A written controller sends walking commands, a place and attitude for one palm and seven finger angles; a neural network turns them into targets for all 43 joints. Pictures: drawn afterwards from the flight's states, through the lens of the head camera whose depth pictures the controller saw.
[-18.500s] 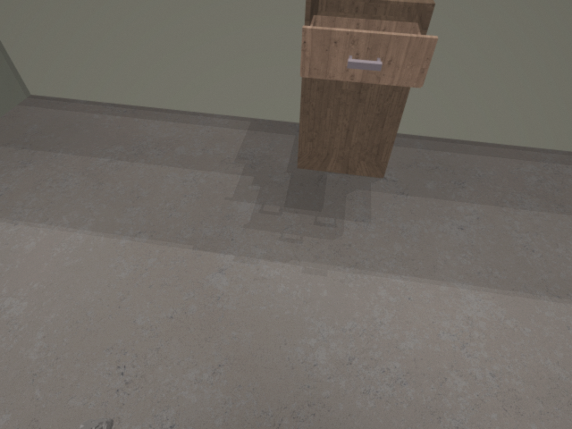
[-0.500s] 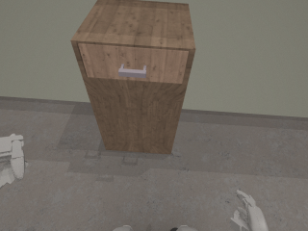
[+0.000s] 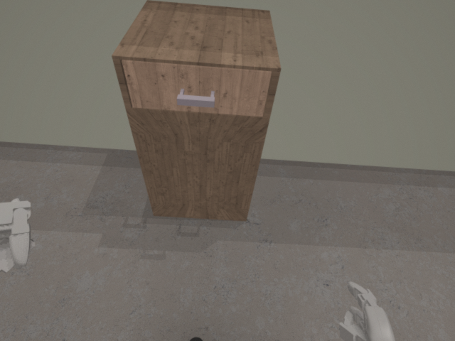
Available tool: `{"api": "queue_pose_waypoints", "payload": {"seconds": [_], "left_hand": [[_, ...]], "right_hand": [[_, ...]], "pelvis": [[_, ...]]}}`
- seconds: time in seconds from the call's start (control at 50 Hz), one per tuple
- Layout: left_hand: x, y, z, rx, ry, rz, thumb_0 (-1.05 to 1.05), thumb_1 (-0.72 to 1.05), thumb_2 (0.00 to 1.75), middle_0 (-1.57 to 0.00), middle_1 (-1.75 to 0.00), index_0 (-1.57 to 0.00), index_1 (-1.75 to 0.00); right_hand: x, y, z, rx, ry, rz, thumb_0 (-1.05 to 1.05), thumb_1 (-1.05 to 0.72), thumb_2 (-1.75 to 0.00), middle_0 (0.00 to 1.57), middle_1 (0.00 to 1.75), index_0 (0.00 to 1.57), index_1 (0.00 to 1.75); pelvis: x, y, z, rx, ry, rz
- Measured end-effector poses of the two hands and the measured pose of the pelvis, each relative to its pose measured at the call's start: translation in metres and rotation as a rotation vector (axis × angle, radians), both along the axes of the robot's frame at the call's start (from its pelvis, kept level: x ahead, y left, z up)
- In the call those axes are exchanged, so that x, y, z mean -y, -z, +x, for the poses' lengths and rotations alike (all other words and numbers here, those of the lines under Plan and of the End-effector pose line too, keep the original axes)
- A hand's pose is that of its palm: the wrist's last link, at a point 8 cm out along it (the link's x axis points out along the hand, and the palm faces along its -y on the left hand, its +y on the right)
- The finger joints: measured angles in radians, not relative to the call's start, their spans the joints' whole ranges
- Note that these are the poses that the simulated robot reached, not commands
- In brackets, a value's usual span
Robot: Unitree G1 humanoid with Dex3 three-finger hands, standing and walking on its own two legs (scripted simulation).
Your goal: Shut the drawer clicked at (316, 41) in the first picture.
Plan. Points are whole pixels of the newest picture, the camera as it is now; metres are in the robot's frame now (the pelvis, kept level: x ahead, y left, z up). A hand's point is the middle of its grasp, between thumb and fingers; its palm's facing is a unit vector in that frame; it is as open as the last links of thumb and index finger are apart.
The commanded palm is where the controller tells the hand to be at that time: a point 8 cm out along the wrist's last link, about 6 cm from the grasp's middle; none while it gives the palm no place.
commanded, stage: stop stepping back and stand still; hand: left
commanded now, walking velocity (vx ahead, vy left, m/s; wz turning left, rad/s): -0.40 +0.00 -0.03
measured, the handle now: (196, 96) +0.77 +0.12 -0.01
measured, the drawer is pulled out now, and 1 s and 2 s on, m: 0.00 0.00 0.00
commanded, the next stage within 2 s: let the arm hang, fingers relaxed in 0.78 s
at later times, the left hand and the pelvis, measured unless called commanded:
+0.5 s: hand out of the picture +0.13 +0.25 +0.17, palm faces +0.32 -0.86 -0.40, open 3.3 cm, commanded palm +0.06 +0.29 +0.18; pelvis -0.09 +0.02 +0.01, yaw -4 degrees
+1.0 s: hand out of the picture +0.11 +0.26 +0.00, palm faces +0.16 -0.90 -0.41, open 3.1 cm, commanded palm none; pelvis -0.10 +0.02 -0.01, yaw -1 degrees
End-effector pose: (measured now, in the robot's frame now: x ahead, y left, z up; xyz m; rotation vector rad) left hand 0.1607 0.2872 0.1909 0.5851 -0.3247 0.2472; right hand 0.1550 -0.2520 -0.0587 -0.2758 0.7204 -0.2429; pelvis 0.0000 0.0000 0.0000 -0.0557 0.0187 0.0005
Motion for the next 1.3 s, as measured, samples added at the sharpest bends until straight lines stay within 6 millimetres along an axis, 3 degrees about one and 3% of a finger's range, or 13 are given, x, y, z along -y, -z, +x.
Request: {"api": "queue_pose_waypoints", "payload": {"seconds": [0.22, 0.28, 0.42, 0.54, 0.66, 0.78, 0.88, 0.92, 1.0, 1.06, 1.12, 1.2, 1.3], "left_hand": [[0.012, 0.009, -0.067, -0.04, 0.0, -0.06, 0.01, 0.89, 0.9, -1.41, -1.6, -1.4, -1.59], [0.009, 0.006, -0.077, -0.013, -0.007, -0.08, 0.01, 0.89, 0.9, -1.41, -1.6, -1.41, -1.59], [-0.017, 0.015, -0.068, 0.021, -0.08, -0.158, 0.01, 0.89, 0.9, -1.41, -1.6, -1.41, -1.59], [0.002, 0.005, -0.078, -0.047, 0.015, -0.091, 0.01, 0.89, 0.9, -1.41, -1.6, -1.4, -1.6], [0.006, 0.0, -0.103, -0.057, 0.025, -0.034, 0.01, 0.89, 0.9, -1.41, -1.6, -1.4, -1.59], [-0.012, 0.011, -0.105, 0.026, -0.062, -0.112, 0.01, 0.89, 0.9, -1.41, -1.6, -1.41, -1.59], [-0.013, 0.016, -0.096, -0.01, -0.078, -0.104, 0.01, 0.89, 0.9, -1.41, -1.6, -1.41, -1.59], [-0.013, 0.039, -0.085, -0.12, -0.063, -0.098, 0.01, 0.89, 0.9, -1.41, -1.6, -1.4, -1.59], [-0.015, 0.16, -0.075, -0.601, -0.138, -0.268, 0.0, 0.9, 0.9, -1.37, -1.56, -1.36, -1.56], [0.003, 0.252, -0.104, -0.962, -0.187, -0.403, 0.0, 0.91, 0.9, -1.29, -1.49, -1.29, -1.49], [0.034, 0.314, -0.156, -1.279, -0.196, -0.501, 0.01, 0.91, 0.9, -1.2, -1.4, -1.2, -1.4], [0.027, 0.337, -0.225, -1.491, -0.333, -0.536, 0.01, 0.91, 0.9, -1.07, -1.33, -1.06, -1.25], [0.017, 0.329, -0.302, -1.693, -0.462, -0.544, 0.01, 0.91, 0.9, -0.88, -1.1, -0.87, -1.05]], "right_hand": [[-0.028, 0.004, -0.042, 0.036, -0.115, 0.04, 0.01, -0.9, -0.9, 0.2, 0.3, 0.2, 0.3], [-0.031, 0.009, -0.062, 0.005, -0.089, 0.044, 0.01, -0.9, -0.9, 0.2, 0.3, 0.21, 0.3], [-0.036, 0.009, -0.1, 0.002, -0.023, 0.035, 0.02, -0.9, -0.9, 0.2, 0.3, 0.2, 0.3], [-0.039, -0.002, -0.126, 0.046, -0.002, 0.067, 0.02, -0.9, -0.9, 0.2, 0.3, 0.2, 0.3], [-0.024, 0.009, -0.143, -0.014, 0.015, 0.051, 0.01, -0.9, -0.9, 0.21, 0.3, 0.21, 0.3], [-0.013, 0.023, -0.151, -0.04, 0.05, 0.005, 0.02, -0.9, -0.9, 0.2, 0.3, 0.2, 0.3], [-0.025, 0.022, -0.145, -0.007, 0.05, 0.048, 0.02, -0.9, -0.9, 0.2, 0.3, 0.2, 0.3], [-0.028, 0.03, -0.14, -0.023, -0.002, 0.089, 0.02, -0.9, -0.9, 0.2, 0.3, 0.2, 0.3], [-0.032, 0.056, -0.143, -0.151, -0.027, 0.137, 0.01, -0.9, -0.9, 0.2, 0.3, 0.2, 0.3], [-0.035, 0.065, -0.16, -0.242, -0.009, 0.14, 0.01, -0.9, -0.9, 0.2, 0.3, 0.2, 0.3], [-0.039, 0.068, -0.186, -0.344, 0.023, 0.133, 0.01, -0.9, -0.9, 0.2, 0.3, 0.2, 0.3], [-0.043, 0.068, -0.227, -0.517, 0.049, 0.129, 0.01, -0.91, -0.9, 0.2, 0.3, 0.2, 0.3], [-0.043, 0.072, -0.266, -0.682, 0.086, 0.144, 0.01, -0.91, -0.9, 0.2, 0.3, 0.2, 0.3]], "pelvis": [[0.0, 0.005, -0.06, -0.023, 0.041, 0.012], [-0.004, 0.004, -0.063, -0.001, 0.049, 0.011], [-0.017, 0.001, -0.074, 0.026, 0.05, 0.044], [-0.015, -0.008, -0.092, 0.035, 0.075, 0.049], [-0.013, -0.004, -0.104, 0.042, 0.081, 0.045], [-0.024, 0.007, -0.1, 0.063, 0.055, 0.032], [-0.022, 0.004, -0.099, 0.07, 0.058, 0.059], [-0.022, 0.004, -0.1, 0.053, 0.041, 0.048], [-0.025, 0.009, -0.103, 0.049, 0.019, 0.037], [-0.026, 0.012, -0.103, 0.062, 0.011, 0.037], [-0.026, 0.01, -0.103, 0.062, 0.015, 0.036], [-0.022, 0.002, -0.104, 0.045, 0.011, 0.033], [-0.022, -0.004, -0.101, 0.032, 0.009, 0.035]]}}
